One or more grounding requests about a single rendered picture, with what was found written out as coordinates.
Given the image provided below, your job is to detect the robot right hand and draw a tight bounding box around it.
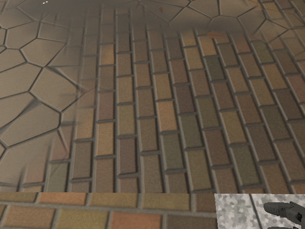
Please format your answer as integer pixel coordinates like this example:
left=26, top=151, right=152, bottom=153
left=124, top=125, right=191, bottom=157
left=263, top=201, right=305, bottom=229

